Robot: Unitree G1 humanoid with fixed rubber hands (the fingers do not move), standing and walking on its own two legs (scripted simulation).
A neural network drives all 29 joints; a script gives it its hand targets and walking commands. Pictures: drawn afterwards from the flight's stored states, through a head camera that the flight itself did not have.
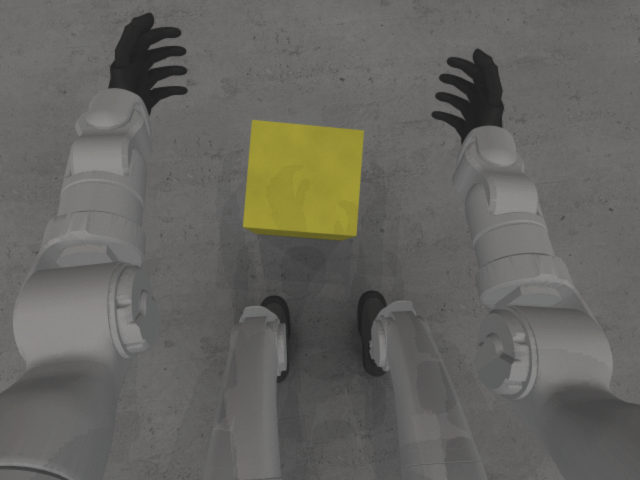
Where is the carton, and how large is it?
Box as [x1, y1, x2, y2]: [243, 120, 363, 240]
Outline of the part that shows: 252,120 243,226 256,233 341,240 356,235 363,130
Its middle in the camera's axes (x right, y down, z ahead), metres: -0.04 -0.10 +0.85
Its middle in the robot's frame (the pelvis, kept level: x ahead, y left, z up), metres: +0.48 +0.03 -0.51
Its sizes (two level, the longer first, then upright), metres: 0.210 0.200 0.250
